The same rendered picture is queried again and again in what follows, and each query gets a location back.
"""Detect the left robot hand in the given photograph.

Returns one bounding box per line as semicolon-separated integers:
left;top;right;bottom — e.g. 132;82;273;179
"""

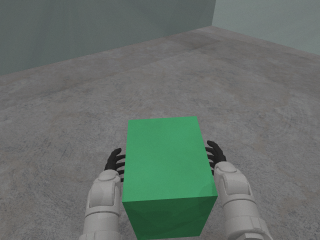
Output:
104;148;126;182

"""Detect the robot right forearm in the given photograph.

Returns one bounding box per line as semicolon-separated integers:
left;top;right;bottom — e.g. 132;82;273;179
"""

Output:
214;161;273;240

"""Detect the right robot hand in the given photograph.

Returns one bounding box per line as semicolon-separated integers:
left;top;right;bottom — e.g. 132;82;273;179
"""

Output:
205;140;226;176

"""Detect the carton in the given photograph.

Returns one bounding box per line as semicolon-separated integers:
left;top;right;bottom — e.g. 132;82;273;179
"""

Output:
122;116;218;240

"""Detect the robot left forearm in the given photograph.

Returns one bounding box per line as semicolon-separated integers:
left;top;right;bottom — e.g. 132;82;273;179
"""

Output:
78;169;122;240

